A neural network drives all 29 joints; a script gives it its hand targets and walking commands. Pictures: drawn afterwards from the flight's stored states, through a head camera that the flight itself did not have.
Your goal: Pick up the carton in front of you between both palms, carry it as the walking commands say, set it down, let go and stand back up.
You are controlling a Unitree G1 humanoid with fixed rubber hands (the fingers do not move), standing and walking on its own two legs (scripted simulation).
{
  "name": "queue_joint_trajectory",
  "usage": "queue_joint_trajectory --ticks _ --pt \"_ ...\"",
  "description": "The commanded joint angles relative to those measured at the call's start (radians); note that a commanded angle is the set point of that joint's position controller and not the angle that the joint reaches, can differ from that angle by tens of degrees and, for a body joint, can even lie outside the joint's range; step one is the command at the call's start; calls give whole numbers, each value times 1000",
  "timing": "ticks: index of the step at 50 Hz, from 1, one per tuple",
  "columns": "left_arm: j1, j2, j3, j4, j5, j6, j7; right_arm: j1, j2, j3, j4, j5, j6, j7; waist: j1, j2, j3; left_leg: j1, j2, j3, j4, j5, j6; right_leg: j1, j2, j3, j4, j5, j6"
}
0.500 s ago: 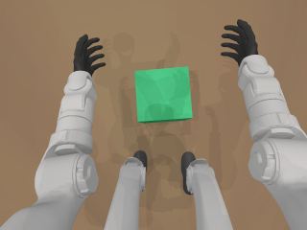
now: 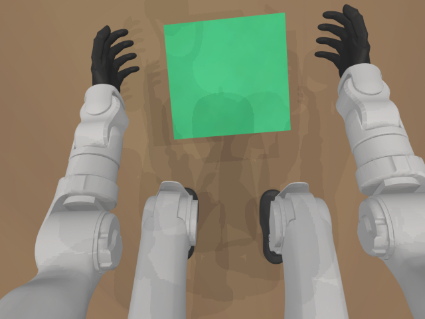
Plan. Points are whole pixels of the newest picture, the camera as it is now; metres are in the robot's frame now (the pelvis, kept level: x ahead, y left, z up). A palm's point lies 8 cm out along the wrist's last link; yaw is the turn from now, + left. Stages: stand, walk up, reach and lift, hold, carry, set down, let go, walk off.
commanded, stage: reach and lift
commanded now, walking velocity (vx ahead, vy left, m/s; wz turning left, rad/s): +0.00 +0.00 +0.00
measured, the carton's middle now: (226, 90) +0.49 +0.01 -0.32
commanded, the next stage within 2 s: none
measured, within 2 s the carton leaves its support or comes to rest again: leaves its support in 1.10 s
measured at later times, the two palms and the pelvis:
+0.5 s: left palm (135, 84) +0.50 +0.19 -0.26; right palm (317, 68) +0.52 -0.17 -0.26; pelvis -0.01 +0.00 -0.08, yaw +0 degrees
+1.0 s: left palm (148, 81) +0.50 +0.16 -0.25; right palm (301, 68) +0.52 -0.14 -0.25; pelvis -0.02 +0.00 -0.07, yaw +1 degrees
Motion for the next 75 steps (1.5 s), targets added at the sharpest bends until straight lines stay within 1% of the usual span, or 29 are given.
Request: queue_joint_trajectory --ticks 1,5,10,14,15,18,21,24,27,31,34,38,40,42,43,44,46,47,49,51,54,58,61,64,66,69,70,72,75 --pt "-267 120 5 -45 -12 -7 9 -302 -119 -6 -38 18 -8 -5 12 -39 -1061 537 4 112 -101 226 -16 603 -2 -83 -104 224 5" --pt "-360 132 1 57 -13 -13 11 -392 -129 12 81 30 -16 -8 16 -28 -941 488 20 103 -49 140 -8 511 -18 -74 -56 122 2" --pt "-446 159 -21 156 -30 -41 13 -478 -154 38 179 48 -45 -11 14 -23 -882 462 32 88 23 150 -7 461 -33 -62 16 122 -2" --pt "-497 185 -54 160 -64 -65 19 -524 -184 66 168 75 -71 -21 9 -23 -957 500 34 85 81 224 -6 506 -36 -62 74 196 -6" --pt "-509 190 -58 147 -74 -68 22 -539 -190 79 153 83 -74 -23 18 -28 -974 492 32 89 89 230 -7 526 -37 -59 84 202 -8" --pt "-519 173 -73 139 -98 -73 26 -575 -190 104 108 96 -78 -25 20 -44 -963 501 24 90 109 276 -4 526 -32 -65 108 247 -5" --pt "-487 147 -95 161 -117 -72 25 -550 -172 126 108 111 -77 -21 16 -59 -987 504 19 97 130 321 -5 574 -26 -69 129 309 -1" --pt "-447 141 -96 153 -115 -74 31 -492 -150 121 120 104 -71 -26 11 -65 -1021 514 10 104 132 338 -4 607 -19 -72 132 338 0" --pt "-414 130 -78 180 -90 -76 32 -444 -126 103 168 84 -67 -26 15 -52 -932 471 8 100 123 310 -4 534 -16 -67 123 303 1" --pt "-420 114 -64 183 -64 -83 30 -449 -114 90 181 70 -76 -22 17 -33 -865 446 9 91 116 296 -4 462 -14 -61 113 272 -1" --pt "-442 94 -84 171 -73 -87 30 -476 -99 105 166 79 -84 -24 15 -31 -875 453 6 89 111 294 -4 460 -13 -61 107 267 -4" --pt "-504 8 -147 160 -107 -90 30 -538 -16 152 155 96 -91 -26 3 -32 -884 464 -6 88 98 273 -4 474 -5 -62 91 241 -14" --pt "-519 -22 -147 179 -104 -91 35 -559 1 151 164 82 -93 -32 -6 -30 -879 472 -14 87 95 259 -5 479 -2 -63 82 222 -14" --pt "-526 -60 -130 202 -83 -93 38 -579 37 159 177 66 -95 -32 4 -39 -855 472 -22 90 89 239 -4 477 4 -65 73 197 -11" --pt "-569 -156 -166 182 -81 -95 24 -620 146 200 162 73 -95 -17 11 -42 -854 469 -30 91 88 239 2 484 14 -65 73 196 -12" --pt "-632 -265 -196 173 -80 -94 1 -671 267 229 171 76 -93 4 9 -44 -862 460 -36 92 91 247 6 482 23 -63 77 211 -14" --pt "-775 -524 -248 168 -58 -80 -61 -779 545 273 174 56 -80 61 6 -50 -857 434 -53 97 107 248 11 462 42 -66 90 221 -18" --pt "-829 -626 -253 159 -35 -64 -94 -816 654 275 168 32 -69 93 5 -49 -841 420 -63 102 114 235 10 451 51 -69 98 214 -21" --pt "-868 -763 -237 130 2 -38 -146 -832 796 252 149 0 -46 137 3 -46 -820 398 -81 114 122 211 11 429 68 -82 105 198 -21" --pt "-890 -841 -238 93 13 -16 -177 -836 890 245 116 -6 -28 164 5 -38 -841 408 -89 123 131 236 16 426 77 -93 116 222 -22" --pt "-907 -939 -276 13 -17 5 -198 -847 990 274 28 22 -12 179 11 -34 -980 473 -96 135 152 331 16 484 86 -108 137 316 -24" --pt "-884 -1063 -363 -124 -71 42 -196 -845 1098 349 -137 64 18 168 10 -42 -1277 616 -104 146 157 450 5 647 97 -128 143 440 -18" --pt "-862 -1118 -405 -241 -60 82 -198 -801 1170 379 -244 53 61 164 4 -47 -1429 660 -113 158 128 436 0 737 109 -141 110 441 -14" --pt "-816 -1161 -419 -311 -20 133 -208 -738 1235 389 -302 19 114 171 4 -42 -1454 657 -127 168 76 361 3 736 122 -147 58 368 -14" --pt "-769 -1190 -397 -292 20 171 -222 -687 1276 367 -281 -18 152 185 8 -39 -1363 617 -131 171 27 274 7 675 127 -146 7 276 -14" --pt "-699 -1220 -307 -180 107 217 -245 -624 1305 275 -172 -97 197 210 14 -39 -1130 519 -126 162 -48 128 18 561 126 -138 -75 126 -16" --pt "-687 -1225 -275 -148 135 228 -253 -608 1306 241 -137 -125 208 220 10 -40 -1077 502 -125 157 -71 94 22 538 126 -137 -101 90 -18" --pt "-678 -1228 -223 -108 178 241 -265 -597 1304 185 -97 -169 220 232 8 -38 -1033 496 -126 148 -112 66 27 525 127 -134 -143 57 -22" --pt "-667 -1240 -181 -78 217 247 -272 -590 1312 131 -64 -211 224 237 6 -33 -1035 523 -129 141 -169 67 30 552 130 -130 -196 57 -26"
